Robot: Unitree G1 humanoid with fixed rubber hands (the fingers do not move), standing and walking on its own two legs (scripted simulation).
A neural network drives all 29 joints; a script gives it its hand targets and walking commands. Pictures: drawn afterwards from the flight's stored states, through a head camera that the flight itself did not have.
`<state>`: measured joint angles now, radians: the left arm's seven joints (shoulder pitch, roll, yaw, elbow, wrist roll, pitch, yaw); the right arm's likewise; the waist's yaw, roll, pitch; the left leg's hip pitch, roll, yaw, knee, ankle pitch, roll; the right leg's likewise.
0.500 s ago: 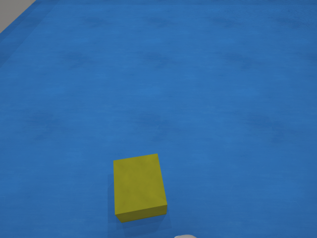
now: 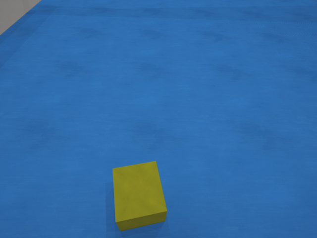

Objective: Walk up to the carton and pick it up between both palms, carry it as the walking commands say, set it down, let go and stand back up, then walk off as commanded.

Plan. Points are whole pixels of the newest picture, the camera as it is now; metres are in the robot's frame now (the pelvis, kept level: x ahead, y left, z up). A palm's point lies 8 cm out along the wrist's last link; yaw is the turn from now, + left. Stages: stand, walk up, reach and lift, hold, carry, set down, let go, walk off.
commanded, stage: walk up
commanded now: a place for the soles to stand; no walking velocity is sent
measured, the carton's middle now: (138, 194) +0.46 +0.10 -0.67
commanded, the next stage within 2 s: reach and lift in 1.86 s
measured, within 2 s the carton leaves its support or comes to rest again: neither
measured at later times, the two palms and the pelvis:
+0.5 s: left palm out of the picture +0.03 +0.22 -0.15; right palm out of the picture +0.02 -0.22 -0.15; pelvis +0.02 +0.00 +0.00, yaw +2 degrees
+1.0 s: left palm out of the picture +0.01 +0.21 -0.14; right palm out of the picture +0.00 -0.24 -0.15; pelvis +0.01 -0.01 +0.00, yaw +4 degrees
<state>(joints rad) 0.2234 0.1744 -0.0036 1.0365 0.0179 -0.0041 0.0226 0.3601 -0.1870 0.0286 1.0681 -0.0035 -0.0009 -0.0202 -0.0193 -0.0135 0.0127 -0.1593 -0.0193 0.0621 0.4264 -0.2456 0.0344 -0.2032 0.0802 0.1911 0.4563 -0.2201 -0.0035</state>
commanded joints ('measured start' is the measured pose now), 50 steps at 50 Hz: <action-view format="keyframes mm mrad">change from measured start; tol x4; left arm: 1 26 106 21 -1 1 -24 14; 50 23 84 -3 86 -13 -24 27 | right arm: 1 49 -134 -30 -12 6 -22 -5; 50 11 -91 -12 97 -4 4 -23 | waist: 1 18 43 65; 15 -4 15 -6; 32 7 9 58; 42 -5 9 63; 46 -1 8 3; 50 4 12 41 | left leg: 1 -28 169 -174 -168 -61 35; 13 53 153 -142 -57 247 36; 19 43 138 -118 -34 213 28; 24 34 145 -135 -44 259 29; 38 -12 125 -164 -61 105 15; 45 -5 117 -155 -48 165 3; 50 -5 109 -144 -53 93 -3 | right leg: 1 -55 -95 34 -66 44 -20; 13 -59 -122 18 -33 224 -23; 22 -36 -130 18 -30 244 -30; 40 -32 -136 -15 -83 66 -27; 41 -45 -150 48 -109 122 -36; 46 1 -154 33 -78 205 -38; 50 -34 -160 49 -110 99 -40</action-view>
